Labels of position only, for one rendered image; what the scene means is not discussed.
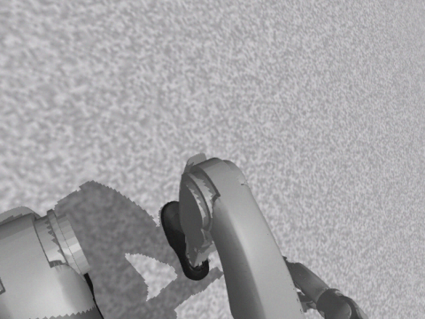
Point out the right robot foot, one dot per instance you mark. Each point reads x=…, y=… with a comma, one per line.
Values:
x=176, y=238

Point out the left robot foot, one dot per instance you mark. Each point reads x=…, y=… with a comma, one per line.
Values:
x=86, y=276

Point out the right robot arm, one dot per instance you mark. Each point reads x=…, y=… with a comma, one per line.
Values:
x=333, y=304

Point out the right robot hand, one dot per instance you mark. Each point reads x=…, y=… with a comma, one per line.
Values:
x=309, y=283

